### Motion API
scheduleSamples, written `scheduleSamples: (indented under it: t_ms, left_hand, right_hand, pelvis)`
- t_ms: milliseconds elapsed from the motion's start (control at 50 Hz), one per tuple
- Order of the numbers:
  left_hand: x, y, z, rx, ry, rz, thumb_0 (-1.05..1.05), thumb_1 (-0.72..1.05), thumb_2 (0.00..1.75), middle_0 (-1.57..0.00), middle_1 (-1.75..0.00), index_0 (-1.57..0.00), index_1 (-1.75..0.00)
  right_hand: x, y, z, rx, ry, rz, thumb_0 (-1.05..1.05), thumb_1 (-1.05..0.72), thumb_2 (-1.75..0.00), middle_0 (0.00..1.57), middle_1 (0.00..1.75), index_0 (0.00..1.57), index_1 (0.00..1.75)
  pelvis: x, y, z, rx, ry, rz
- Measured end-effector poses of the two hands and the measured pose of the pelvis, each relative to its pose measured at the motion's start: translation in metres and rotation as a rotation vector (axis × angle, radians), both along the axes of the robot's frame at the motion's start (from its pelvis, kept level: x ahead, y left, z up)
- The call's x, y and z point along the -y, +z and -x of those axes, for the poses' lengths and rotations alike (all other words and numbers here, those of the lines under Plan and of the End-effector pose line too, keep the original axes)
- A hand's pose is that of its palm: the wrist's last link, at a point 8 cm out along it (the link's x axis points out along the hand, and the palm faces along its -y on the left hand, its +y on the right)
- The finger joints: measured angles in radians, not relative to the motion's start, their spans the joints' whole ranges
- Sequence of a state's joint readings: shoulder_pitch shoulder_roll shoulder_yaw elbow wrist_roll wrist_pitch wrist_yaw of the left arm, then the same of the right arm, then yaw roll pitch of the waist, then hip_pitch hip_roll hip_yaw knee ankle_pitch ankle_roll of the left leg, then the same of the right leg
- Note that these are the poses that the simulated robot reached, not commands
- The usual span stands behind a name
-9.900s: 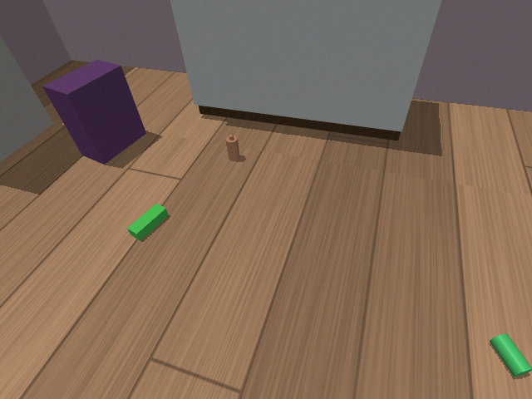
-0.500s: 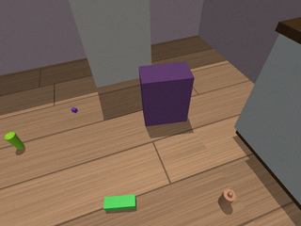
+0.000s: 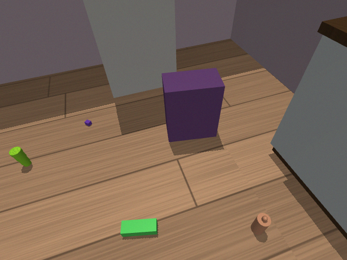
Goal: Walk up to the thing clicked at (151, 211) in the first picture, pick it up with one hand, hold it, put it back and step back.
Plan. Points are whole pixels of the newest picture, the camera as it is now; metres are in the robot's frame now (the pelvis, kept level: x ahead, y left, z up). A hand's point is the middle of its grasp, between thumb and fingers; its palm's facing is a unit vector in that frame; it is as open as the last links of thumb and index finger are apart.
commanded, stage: walk up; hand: left
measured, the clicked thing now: (139, 227) +0.44 +0.27 -0.75
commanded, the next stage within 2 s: stand in 0.76 s
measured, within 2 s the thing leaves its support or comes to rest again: neither
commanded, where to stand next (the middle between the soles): +0.02 -0.01 m, yaw -1 degrees
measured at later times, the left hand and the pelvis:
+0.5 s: hand out of the picture +0.08 +0.25 -0.16, palm faces +0.02 -0.94 -0.33, open 7.4 cm; pelvis +0.00 +0.00 +0.00, yaw +0 degrees
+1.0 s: hand out of the picture +0.08 +0.25 -0.16, palm faces -0.02 -0.94 -0.33, open 7.4 cm; pelvis +0.02 +0.00 +0.00, yaw +0 degrees
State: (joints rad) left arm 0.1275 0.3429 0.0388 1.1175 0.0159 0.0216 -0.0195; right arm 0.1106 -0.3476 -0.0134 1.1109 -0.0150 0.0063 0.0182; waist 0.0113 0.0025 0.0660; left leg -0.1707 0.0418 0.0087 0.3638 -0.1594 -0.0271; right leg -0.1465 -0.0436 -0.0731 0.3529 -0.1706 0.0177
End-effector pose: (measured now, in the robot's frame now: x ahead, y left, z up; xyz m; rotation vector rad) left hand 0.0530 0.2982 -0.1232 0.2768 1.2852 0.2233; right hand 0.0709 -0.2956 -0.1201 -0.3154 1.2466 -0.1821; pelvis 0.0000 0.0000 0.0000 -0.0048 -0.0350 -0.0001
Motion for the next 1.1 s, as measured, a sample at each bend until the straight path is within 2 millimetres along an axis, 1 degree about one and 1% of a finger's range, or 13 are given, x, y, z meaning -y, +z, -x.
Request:
scheduleSamples:
  t_ms: [140,520,780,960,1100]
  left_hand:
    - [0.0,0.0,0.002,-0.004,0.006,0.001,0.01,0.91,0.9,-0.2,-0.3,-0.2,-0.3]
    - [0.002,0.004,-0.017,0.047,-0.008,-0.003,0.01,0.91,0.9,-0.2,-0.3,-0.2,-0.3]
    - [0.002,0.003,-0.017,0.043,-0.015,-0.001,0.01,0.91,0.9,-0.2,-0.3,-0.2,-0.3]
    - [0.002,0.003,-0.017,0.022,-0.037,-0.005,0.01,0.91,0.9,-0.2,-0.3,-0.2,-0.3]
    - [-0.002,0.005,-0.026,0.015,-0.043,-0.014,0.01,0.91,0.9,-0.2,-0.3,-0.2,-0.3]
  right_hand:
    - [0.0,-0.001,0.004,-0.012,0.001,0.001,0.01,-0.91,-0.9,0.2,0.3,0.2,0.3]
    - [0.001,0.002,-0.014,0.037,0.022,-0.001,0.01,-0.91,-0.9,0.2,0.3,0.2,0.3]
    - [0.002,0.003,-0.013,0.036,0.021,0.004,0.01,-0.91,-0.9,0.2,0.3,0.2,0.3]
    - [-0.001,0.0,-0.007,0.002,0.012,-0.003,0.01,-0.91,-0.9,0.2,0.3,0.2,0.3]
    - [-0.003,-0.002,-0.008,-0.018,0.004,-0.004,0.01,-0.91,-0.9,0.2,0.3,0.2,0.3]
  pelvis:
    - [0.001,0.0,0.0,-0.001,0.002,-0.001]
    - [0.002,0.0,-0.002,-0.001,0.003,0.0]
    - [0.003,0.0,-0.003,0.0,0.0,-0.001]
    - [0.0,0.001,-0.014,-0.007,-0.003,-0.002]
    - [-0.002,0.001,-0.022,-0.011,-0.005,-0.004]
